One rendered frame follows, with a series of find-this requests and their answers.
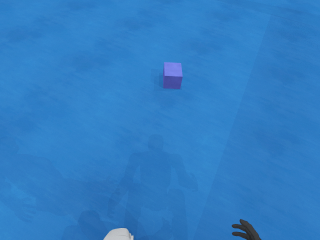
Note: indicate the right robot hand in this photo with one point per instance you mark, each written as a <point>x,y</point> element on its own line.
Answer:
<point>250,234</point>

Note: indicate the left robot thigh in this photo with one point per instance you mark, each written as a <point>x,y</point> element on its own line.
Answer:
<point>119,234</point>

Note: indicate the carton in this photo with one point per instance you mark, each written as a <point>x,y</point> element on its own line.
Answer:
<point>172,75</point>

